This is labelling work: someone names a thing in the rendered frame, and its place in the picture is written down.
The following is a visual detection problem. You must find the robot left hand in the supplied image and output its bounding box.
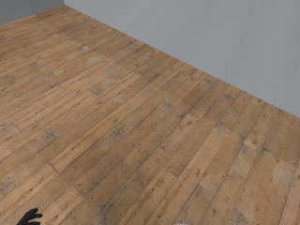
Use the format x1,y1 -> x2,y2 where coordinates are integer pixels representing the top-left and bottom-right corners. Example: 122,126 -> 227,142
16,208 -> 43,225

